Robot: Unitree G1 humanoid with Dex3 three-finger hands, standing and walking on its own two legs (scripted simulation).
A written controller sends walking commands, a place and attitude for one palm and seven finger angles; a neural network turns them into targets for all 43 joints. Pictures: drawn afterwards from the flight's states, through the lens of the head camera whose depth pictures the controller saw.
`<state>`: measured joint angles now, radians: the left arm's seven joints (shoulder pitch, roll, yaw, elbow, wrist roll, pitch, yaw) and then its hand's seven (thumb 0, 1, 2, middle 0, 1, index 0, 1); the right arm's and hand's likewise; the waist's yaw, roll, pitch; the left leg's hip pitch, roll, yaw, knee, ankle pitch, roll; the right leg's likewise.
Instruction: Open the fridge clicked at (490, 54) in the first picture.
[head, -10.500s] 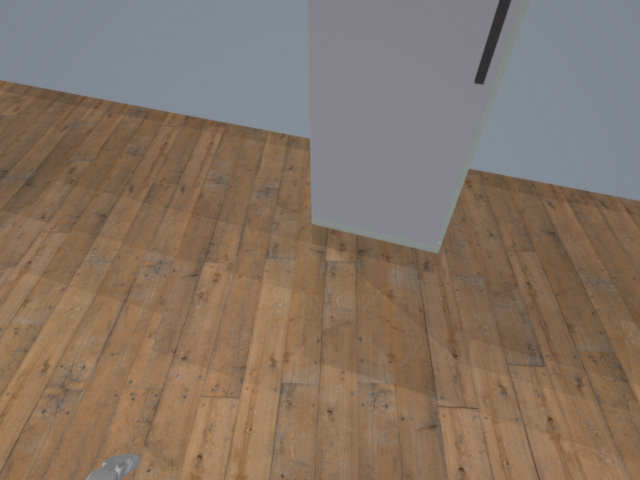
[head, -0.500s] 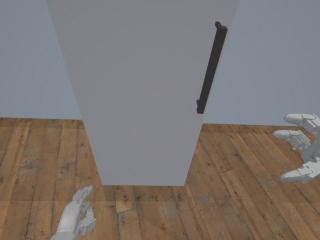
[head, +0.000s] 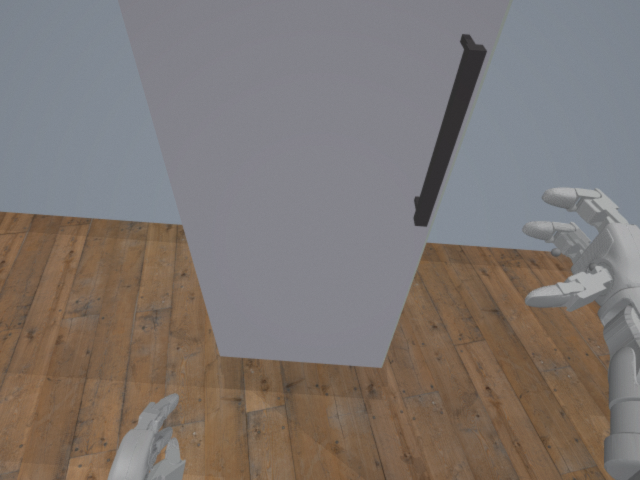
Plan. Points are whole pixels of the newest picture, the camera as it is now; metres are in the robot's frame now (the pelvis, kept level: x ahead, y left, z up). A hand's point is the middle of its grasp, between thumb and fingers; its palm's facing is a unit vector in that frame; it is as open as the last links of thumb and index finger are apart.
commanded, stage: move the hooked fingers beside the handle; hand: right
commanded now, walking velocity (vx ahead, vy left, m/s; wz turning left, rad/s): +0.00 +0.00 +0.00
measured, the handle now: (440, 142) +0.57 -0.15 +0.16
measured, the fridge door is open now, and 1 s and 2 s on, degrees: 0 0 0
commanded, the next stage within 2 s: none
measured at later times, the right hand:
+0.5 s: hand (514, 215) +0.41 -0.22 +0.16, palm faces +0.04 +1.00 +0.00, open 14.0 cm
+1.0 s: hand (477, 180) +0.49 -0.19 +0.15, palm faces +0.03 +1.00 -0.01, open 14.0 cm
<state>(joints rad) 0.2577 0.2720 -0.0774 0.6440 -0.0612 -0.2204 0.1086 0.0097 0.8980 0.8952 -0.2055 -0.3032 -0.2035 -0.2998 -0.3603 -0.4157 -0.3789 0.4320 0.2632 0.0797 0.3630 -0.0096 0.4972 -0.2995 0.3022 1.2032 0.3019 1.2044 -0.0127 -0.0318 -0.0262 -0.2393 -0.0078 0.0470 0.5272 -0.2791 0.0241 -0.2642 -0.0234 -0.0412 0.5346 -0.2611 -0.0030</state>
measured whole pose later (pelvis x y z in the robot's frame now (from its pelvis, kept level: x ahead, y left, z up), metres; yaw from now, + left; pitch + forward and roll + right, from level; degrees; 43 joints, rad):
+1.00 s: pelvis +0.01 +0.00 -0.01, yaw +1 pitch +7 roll +0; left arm 0.39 0.29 -0.03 0.70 -0.04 -0.10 0.06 0.01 0.90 0.89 -0.20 -0.30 -0.20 -0.30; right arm -0.90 -0.48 -0.36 1.09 0.11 -0.12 0.23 -0.01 0.50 -0.30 0.30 1.20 0.30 1.20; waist 0.10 -0.02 -0.05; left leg -0.42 -0.02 0.04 0.60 -0.31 0.02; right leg -0.44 -0.03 -0.05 0.62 -0.30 0.00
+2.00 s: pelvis +0.02 -0.02 -0.01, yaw +2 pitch +10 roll +1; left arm 0.41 0.26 -0.04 0.65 -0.02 -0.05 0.02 0.00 0.90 0.89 -0.21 -0.30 -0.20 -0.30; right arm -0.88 -0.47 -0.38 1.06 0.10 -0.18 0.21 -0.01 0.50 -0.30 0.30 1.20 0.30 1.20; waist 0.10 -0.02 -0.08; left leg -0.48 -0.01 0.02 0.64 -0.33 0.00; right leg -0.52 -0.03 -0.06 0.69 -0.34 -0.02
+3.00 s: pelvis +0.01 +0.00 -0.01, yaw +1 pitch +11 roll +1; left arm 0.43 0.29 -0.02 0.68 -0.01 -0.06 0.02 0.00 0.90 0.89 -0.20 -0.30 -0.20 -0.30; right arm -0.99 -0.43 -0.34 1.17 0.08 -0.19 0.15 -0.01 0.50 -0.30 0.30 1.20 0.30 1.20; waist 0.13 -0.03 -0.08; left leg -0.51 -0.02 0.04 0.65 -0.33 0.02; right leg -0.54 -0.04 -0.04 0.68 -0.33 -0.01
